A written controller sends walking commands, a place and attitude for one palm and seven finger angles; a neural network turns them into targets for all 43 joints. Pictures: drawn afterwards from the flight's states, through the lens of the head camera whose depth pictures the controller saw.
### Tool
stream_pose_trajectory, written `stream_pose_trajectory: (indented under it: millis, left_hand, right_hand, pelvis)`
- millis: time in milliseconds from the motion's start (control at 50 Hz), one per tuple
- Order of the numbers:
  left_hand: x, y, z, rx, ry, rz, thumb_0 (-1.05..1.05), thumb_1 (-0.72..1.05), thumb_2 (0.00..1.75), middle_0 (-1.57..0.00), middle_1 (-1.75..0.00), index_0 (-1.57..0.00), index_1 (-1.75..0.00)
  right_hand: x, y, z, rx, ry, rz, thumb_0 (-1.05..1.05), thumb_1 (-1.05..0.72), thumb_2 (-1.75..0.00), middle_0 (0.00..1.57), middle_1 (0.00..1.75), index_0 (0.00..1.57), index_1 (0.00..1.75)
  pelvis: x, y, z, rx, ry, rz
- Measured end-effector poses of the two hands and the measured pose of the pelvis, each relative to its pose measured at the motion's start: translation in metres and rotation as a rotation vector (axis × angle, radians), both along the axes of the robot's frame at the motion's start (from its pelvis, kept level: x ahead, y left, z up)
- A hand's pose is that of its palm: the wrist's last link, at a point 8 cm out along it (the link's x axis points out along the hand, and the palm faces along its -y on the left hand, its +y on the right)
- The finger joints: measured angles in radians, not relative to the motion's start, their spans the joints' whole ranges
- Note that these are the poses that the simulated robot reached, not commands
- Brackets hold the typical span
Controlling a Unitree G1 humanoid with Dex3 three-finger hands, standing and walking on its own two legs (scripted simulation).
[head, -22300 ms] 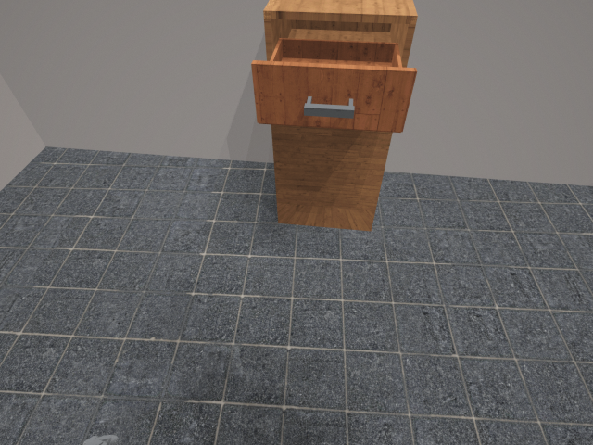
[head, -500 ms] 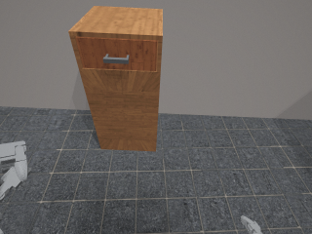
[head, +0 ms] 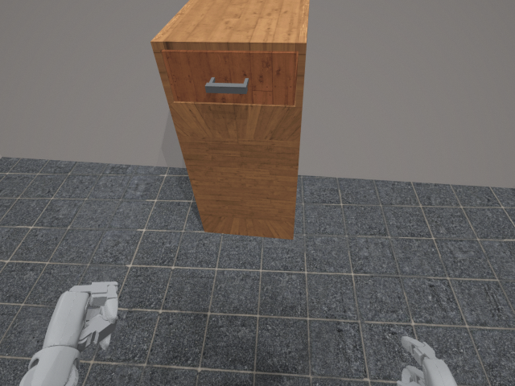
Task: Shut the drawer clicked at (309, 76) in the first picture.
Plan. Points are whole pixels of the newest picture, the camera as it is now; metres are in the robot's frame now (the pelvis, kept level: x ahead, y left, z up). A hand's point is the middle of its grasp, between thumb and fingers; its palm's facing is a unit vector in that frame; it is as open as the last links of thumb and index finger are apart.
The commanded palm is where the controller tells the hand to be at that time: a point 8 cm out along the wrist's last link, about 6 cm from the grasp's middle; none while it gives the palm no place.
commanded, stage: let the arm hang, fingers relaxed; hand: left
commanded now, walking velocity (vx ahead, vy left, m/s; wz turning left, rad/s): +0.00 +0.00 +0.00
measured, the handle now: (227, 84) +0.89 +0.15 +0.04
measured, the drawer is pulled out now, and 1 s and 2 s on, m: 0.00 0.00 0.00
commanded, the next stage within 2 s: look to check the result in 0.98 s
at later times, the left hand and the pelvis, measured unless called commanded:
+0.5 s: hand out of the picture -0.07 +0.21 -0.15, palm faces +0.02 -0.97 -0.23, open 5.7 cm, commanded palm none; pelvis -0.01 +0.02 +0.02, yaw +0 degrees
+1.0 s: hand out of the picture -0.01 +0.17 -0.16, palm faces +0.03 -0.98 -0.19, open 7.3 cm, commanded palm none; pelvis +0.00 +0.00 +0.01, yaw -1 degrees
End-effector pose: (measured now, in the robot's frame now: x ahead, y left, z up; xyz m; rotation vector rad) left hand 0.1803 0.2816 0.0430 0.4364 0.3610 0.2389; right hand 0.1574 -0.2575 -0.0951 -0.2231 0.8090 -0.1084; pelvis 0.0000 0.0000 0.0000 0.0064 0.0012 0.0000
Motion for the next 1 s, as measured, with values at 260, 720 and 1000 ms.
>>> stream_pose_trajectory:
  millis: [260,720,1000]
  left_hand:
    - [-0.182,-0.026,-0.177,-0.321,0.948,0.225,0.01,0.91,0.89,-0.95,-1.2,-0.95,-1.13]
    - [-0.207,-0.053,-0.173,-0.351,1.038,0.237,0.0,0.91,0.89,-0.23,-0.35,-0.24,-0.34]
    - [-0.194,-0.065,-0.173,-0.352,1.01,0.235,0.0,0.92,0.89,-0.2,-0.3,-0.2,-0.3]
  right_hand:
    - [-0.124,0.038,-0.024,0.002,0.484,-0.066,0.0,-0.91,-0.89,0.2,0.3,0.2,0.3]
    - [-0.197,0.081,-0.044,0.142,0.647,-0.162,0.0,-0.91,-0.9,0.2,0.3,0.2,0.3]
    - [-0.199,0.069,-0.045,0.143,0.655,-0.182,0.0,-0.91,-0.9,0.2,0.3,0.2,0.3]
  pelvis:
    - [-0.009,0.01,0.011,-0.022,-0.021,0.009]
    - [-0.008,0.017,0.015,-0.006,-0.035,-0.013]
    - [-0.004,0.004,0.014,-0.005,-0.036,-0.013]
